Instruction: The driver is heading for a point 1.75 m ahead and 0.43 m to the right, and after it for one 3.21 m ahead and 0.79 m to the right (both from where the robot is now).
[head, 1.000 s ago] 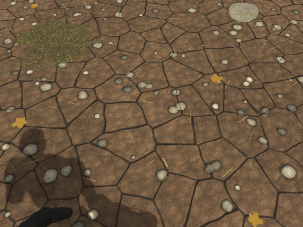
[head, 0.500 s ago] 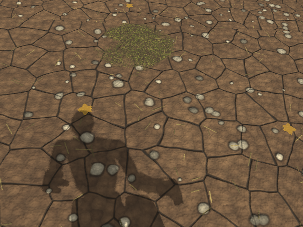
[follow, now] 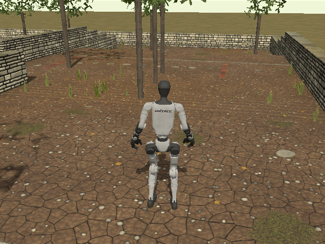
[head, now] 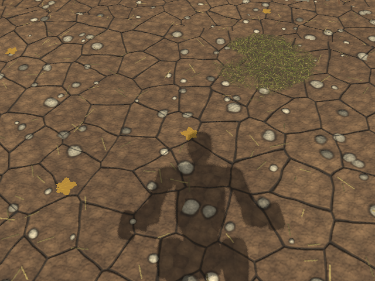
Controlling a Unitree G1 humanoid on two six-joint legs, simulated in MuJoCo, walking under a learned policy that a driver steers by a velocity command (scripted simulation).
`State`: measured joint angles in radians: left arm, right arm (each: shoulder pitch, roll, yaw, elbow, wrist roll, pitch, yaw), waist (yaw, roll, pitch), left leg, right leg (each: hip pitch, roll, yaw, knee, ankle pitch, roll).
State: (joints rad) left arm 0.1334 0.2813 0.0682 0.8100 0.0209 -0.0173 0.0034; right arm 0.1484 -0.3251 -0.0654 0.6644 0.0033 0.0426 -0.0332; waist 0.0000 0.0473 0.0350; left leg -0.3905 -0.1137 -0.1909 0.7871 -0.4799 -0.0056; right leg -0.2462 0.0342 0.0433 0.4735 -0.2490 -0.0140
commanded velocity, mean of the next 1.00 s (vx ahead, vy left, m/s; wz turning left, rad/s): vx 0.00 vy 0.00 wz -0.34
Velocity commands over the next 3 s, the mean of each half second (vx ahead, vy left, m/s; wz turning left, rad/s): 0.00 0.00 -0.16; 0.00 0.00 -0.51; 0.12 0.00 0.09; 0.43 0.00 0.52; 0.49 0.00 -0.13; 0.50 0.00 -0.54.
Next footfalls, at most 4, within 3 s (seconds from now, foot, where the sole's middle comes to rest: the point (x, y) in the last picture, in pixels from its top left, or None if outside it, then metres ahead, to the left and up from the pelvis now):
0.22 left None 0.02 0.14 -0.77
0.56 right None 0.01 -0.12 -0.77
1.10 left None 0.11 0.08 -0.77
1.78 left None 0.39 0.05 -0.77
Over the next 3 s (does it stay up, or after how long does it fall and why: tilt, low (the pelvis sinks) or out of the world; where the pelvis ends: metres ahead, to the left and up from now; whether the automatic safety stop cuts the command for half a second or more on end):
stays up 0.91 -0.08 0.01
